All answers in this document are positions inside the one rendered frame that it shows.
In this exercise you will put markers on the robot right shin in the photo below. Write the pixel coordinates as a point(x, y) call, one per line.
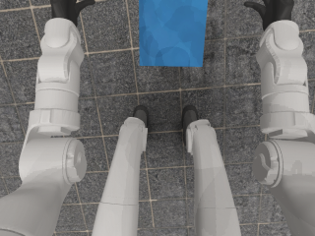
point(201, 122)

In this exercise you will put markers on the robot right forearm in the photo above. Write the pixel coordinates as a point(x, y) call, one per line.
point(284, 84)

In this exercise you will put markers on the carton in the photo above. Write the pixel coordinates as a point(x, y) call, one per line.
point(172, 32)

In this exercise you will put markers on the robot left shin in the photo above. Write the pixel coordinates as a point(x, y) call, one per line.
point(131, 120)

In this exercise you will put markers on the robot right hand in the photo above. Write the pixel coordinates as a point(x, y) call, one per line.
point(273, 11)

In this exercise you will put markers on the robot right upper arm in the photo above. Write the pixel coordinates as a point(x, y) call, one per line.
point(287, 168)

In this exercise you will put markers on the robot left forearm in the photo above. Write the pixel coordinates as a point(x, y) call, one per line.
point(57, 86)

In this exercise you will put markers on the robot shin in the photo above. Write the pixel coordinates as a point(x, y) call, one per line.
point(201, 122)
point(131, 120)

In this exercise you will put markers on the robot left hand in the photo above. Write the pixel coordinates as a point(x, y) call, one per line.
point(68, 9)

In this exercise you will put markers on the robot left upper arm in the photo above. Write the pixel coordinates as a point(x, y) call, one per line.
point(49, 167)

